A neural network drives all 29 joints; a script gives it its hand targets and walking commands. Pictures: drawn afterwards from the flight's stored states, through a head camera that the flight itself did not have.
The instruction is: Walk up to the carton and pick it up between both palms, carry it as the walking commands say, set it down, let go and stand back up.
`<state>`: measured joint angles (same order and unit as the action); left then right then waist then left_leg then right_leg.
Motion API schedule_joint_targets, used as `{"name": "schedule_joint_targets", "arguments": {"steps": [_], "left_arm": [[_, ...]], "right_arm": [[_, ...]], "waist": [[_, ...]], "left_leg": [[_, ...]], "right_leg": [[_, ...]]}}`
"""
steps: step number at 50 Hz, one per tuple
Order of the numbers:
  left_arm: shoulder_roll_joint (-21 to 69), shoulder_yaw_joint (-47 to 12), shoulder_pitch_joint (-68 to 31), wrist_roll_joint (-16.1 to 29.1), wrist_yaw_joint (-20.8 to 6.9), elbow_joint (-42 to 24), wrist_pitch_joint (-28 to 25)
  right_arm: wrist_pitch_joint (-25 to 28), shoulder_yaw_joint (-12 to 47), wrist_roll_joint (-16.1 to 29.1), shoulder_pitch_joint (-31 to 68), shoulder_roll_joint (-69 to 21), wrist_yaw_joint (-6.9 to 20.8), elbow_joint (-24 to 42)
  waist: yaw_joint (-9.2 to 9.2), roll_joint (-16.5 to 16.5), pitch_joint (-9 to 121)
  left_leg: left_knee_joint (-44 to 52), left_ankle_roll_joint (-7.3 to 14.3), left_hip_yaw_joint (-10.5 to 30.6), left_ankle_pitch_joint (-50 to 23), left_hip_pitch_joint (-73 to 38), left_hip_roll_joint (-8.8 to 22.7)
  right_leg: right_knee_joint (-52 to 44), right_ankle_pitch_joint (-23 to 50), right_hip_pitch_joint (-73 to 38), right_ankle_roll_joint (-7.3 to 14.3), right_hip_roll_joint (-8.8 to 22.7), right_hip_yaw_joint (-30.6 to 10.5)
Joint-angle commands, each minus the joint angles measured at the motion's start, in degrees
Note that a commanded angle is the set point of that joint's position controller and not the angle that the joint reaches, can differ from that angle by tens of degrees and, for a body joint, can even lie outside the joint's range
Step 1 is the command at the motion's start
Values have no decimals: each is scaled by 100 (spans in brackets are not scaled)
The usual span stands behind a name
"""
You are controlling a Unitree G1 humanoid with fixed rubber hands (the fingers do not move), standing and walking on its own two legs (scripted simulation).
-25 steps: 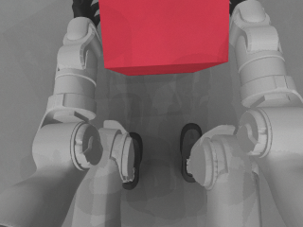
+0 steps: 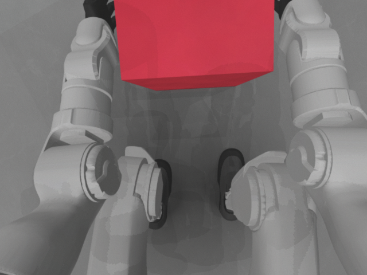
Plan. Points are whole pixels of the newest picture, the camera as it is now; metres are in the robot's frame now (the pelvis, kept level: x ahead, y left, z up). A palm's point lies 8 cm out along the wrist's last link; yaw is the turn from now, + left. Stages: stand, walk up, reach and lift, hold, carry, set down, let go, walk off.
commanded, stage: set down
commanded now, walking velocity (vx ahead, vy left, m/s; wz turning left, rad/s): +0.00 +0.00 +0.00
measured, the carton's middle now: (193, 26) +0.55 -0.01 -0.22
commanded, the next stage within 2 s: none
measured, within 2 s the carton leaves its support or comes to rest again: neither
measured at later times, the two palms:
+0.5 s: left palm (101, 23) +0.54 +0.14 -0.14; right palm (291, 2) +0.55 -0.17 -0.15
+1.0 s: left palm (89, 29) +0.53 +0.16 -0.14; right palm (322, 4) +0.55 -0.22 -0.15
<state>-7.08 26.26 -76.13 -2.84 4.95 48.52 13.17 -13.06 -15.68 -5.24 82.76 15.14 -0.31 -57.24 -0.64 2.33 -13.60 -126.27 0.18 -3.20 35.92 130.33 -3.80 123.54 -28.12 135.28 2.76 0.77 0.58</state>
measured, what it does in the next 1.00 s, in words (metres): stands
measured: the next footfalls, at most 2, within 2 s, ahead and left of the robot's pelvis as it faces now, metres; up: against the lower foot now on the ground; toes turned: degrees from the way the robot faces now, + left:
none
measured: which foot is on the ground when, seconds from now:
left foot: down 0.00-1.00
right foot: down 0.00-1.00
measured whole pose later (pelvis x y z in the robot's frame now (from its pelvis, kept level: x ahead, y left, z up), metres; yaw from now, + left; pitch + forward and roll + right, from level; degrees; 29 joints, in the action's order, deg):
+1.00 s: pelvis +0.00 +0.00 +0.01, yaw +0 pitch +36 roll +3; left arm -15.3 7.5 -76.5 13.4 9.1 58.3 4.3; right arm -3.2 -2.4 12.9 84.0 27.1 -3.1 -69.6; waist -1.5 1.2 -18.1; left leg -126.0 0.3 -3.4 36.4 126.1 -3.9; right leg 123.3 -28.7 131.1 2.1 0.3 0.1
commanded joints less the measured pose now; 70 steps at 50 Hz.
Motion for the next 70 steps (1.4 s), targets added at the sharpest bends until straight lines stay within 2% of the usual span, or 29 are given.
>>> {"name": "schedule_joint_targets", "arguments": {"steps": [1, 12, 21, 24, 26, 29, 31, 33, 35, 39, 47, 50, 57, 64, 70], "left_arm": [[5233, -2375, -3002, 559, -1534, -160, 6], [4997, -2306, -2964, 547, -1456, -86, -44], [3816, -2078, -2726, 569, -1086, 7, -250], [3134, -1948, -2569, 577, -869, 95, -363], [2398, -1772, -2370, 556, -648, 160, -449], [867, -1388, -1853, 529, -180, 305, -618], [-303, -1256, -1526, 673, 185, 363, -768], [-642, -1434, -1443, 942, 347, 477, -847], [-886, -1584, -1384, 1214, 441, 570, -926], [-1291, -1678, -1415, 1451, 506, 504, -1046], [-1404, -1837, -1372, 1625, 411, 439, -1007], [-1447, -1816, -1369, 1645, 408, 285, -967], [-1433, -1694, -1239, 1618, 513, -584, -673], [-1243, -1307, -660, 1240, 435, -358, -538], [-1164, -1149, -535, 1107, 319, -438, -532]], "right_arm": [[27, 1619, 373, 2037, -5119, 1323, 8], [76, 1461, 281, 1948, -4843, 1334, -97], [301, 1178, 222, 1708, -3573, 1052, -227], [425, 1078, 267, 1662, -2821, 848, -305], [526, 930, 299, 1615, -1990, 624, -370], [719, 631, 382, 1538, -217, 141, -460], [873, 505, 555, 1437, 1010, -247, -421], [997, 638, 800, 1594, 1329, -436, -369], [1096, 852, 1123, 1714, 1466, -496, -339], [1157, 1197, 1597, 1723, 1563, -460, -461], [1099, 1310, 1838, 1605, 1703, -273, -781], [1071, 1250, 1816, 1641, 1825, -246, -601], [779, 1054, 1594, 1544, 1963, -276, 404], [601, 757, 1173, 941, 1663, -161, 202], [557, 645, 1052, 819, 1501, -83, 288]], "waist": [[212, -382, 5453], [293, -315, 5334], [299, -270, 5364], [278, -236, 5371], [256, -209, 5385], [226, -194, 5472], [238, -358, 5651], [237, -498, 5959], [132, -591, 6210], [-113, -640, 6471], [-160, -575, 6327], [-161, -592, 6577], [-129, -686, 7963], [-190, -687, 7048], [-253, -705, 7039]], "left_leg": [[1145, -119, 67, -1282, -1683, -396], [1121, -165, 72, -1212, -1759, -401], [1114, -253, 44, -1164, -2023, -367], [1125, -284, 41, -1136, -2192, -348], [1145, -313, 37, -1119, -2353, -334], [1195, -356, 34, -1157, -2667, -311], [1217, -351, 59, -1258, -2774, -292], [1185, -318, 99, -1467, -2849, -249], [1149, -285, 111, -1689, -2856, -179], [1157, -251, 117, -1874, -2728, -59], [1271, -214, 166, -1580, -2678, 84], [1304, -190, 167, -1598, -2851, 88], [1598, -147, 42, -1840, -3582, -33], [2244, -185, 35, -1613, -3101, -54], [2833, -205, 23, -1652, -3122, -67]], "right_leg": [[-629, 1316, -4052, -32, -559, -91], [-587, 1225, -3962, -43, -524, -48], [-587, 1177, -4102, -104, -459, -29], [-602, 1140, -4182, -132, -416, -37], [-623, 1104, -4260, -154, -378, -38], [-663, 1080, -4472, -195, -305, -36], [-687, 1186, -4747, -212, -253, -64], [-678, 1443, -4948, -225, -219, -127], [-625, 1720, -5054, -245, -190, -202], [-538, 1998, -5147, -266, -143, -325], [-594, 1597, -4819, -214, -81, -336], [-627, 1563, -4892, -210, -75, -300], [-999, 1776, -5645, -210, -186, -130], [-1674, 1528, -5334, -190, -314, -118], [-2302, 1549, -5574, -187, -372, -151]]}}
